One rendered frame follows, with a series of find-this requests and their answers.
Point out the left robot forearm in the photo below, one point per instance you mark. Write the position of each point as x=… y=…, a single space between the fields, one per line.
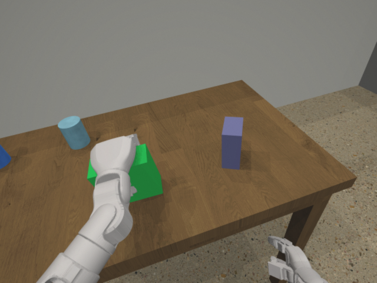
x=109 y=223

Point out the sponge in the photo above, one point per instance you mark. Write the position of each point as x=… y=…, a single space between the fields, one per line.
x=144 y=175

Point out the right robot forearm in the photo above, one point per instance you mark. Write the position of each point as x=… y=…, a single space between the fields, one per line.
x=307 y=275

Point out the table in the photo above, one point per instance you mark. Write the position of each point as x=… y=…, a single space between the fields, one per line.
x=46 y=198

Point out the robot right hand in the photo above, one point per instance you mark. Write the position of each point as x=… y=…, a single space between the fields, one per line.
x=295 y=258

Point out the robot left hand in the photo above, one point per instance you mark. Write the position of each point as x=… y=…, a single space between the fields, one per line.
x=117 y=153

